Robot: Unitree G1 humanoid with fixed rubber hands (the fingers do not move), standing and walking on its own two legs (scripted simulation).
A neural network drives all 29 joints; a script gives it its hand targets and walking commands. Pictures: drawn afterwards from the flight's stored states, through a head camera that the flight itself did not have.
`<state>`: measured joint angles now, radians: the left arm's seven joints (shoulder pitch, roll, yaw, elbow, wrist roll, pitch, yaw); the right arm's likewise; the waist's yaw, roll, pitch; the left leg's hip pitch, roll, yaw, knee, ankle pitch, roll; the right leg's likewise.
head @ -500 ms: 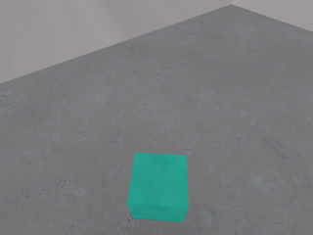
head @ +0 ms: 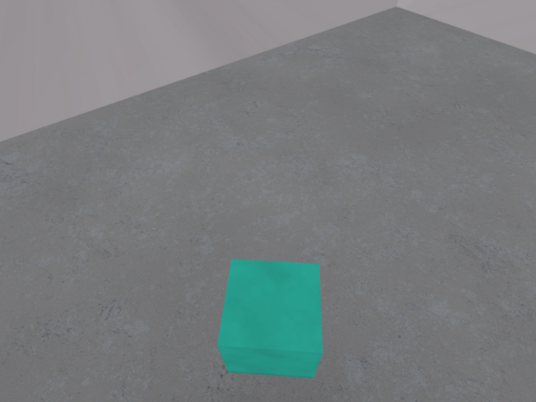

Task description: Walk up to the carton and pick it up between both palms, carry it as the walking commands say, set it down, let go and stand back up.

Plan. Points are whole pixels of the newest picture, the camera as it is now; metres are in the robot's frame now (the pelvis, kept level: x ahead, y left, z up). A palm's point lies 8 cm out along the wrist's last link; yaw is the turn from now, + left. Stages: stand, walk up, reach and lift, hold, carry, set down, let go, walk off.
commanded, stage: stand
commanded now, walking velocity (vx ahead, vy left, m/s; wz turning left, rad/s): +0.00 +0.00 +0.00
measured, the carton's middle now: (272, 319) +0.48 +0.02 -0.63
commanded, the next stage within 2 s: reach and lift in 0.10 s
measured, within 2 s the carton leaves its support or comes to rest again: neither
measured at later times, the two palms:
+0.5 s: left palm (149, 382) +0.18 +0.23 -0.14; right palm (426, 393) +0.17 -0.23 -0.13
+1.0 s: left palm (148, 304) +0.31 +0.26 -0.13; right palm (401, 338) +0.26 -0.22 -0.15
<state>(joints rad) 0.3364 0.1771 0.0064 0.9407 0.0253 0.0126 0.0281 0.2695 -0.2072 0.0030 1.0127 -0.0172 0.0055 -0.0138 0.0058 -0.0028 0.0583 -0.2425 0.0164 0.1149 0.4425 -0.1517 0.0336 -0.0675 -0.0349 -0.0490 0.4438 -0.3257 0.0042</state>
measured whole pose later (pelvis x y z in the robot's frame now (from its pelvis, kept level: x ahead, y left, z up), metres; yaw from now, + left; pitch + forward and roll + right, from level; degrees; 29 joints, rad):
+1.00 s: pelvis -0.07 +0.00 -0.07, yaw -3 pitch +19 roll +0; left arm -0.56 0.42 0.17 0.71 -0.08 0.34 -0.11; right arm -0.43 -0.23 -0.02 0.55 0.08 0.38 -0.06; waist 0.01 -0.01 0.05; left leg -1.04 0.05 0.07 0.93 -0.22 0.03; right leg -0.92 -0.01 0.00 1.04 -0.45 0.00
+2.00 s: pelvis -0.08 +0.00 -0.13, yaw -6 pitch +40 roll +1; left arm -1.46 0.60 0.42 0.90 -0.10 0.22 -0.12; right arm -1.40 -0.44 -0.17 0.68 0.20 0.31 -0.06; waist 0.01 -0.01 0.39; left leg -1.55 0.04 0.05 1.05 -0.19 0.04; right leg -1.48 0.03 0.07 1.19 -0.41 0.03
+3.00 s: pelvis -0.11 +0.01 -0.37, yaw -7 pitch +38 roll +0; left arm -1.62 0.62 0.33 1.06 -0.12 0.18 -0.06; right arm -1.65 -0.51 -0.13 1.00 0.27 0.25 -0.06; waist 0.02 -0.03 0.52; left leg -2.23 0.06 0.02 1.99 -0.41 0.03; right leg -2.09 0.05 0.05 2.15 -0.72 0.05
